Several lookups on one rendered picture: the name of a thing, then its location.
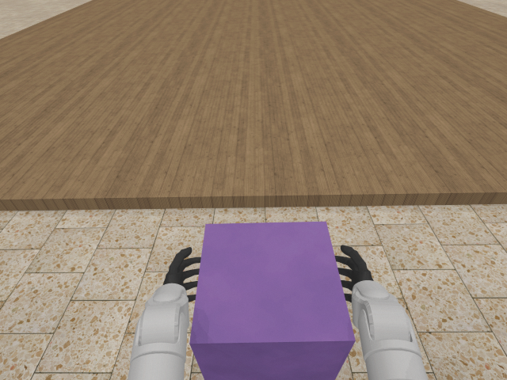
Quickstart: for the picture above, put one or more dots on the right robot forearm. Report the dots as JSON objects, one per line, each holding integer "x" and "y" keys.
{"x": 387, "y": 337}

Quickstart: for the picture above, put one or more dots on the left robot hand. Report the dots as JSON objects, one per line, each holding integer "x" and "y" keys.
{"x": 176, "y": 274}

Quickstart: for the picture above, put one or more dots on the carton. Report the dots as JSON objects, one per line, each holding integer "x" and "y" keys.
{"x": 269, "y": 303}

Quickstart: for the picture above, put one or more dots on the left robot forearm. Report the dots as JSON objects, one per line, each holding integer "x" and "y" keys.
{"x": 159, "y": 346}

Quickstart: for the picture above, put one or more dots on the right robot hand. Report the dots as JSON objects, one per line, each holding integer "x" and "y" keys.
{"x": 359, "y": 270}

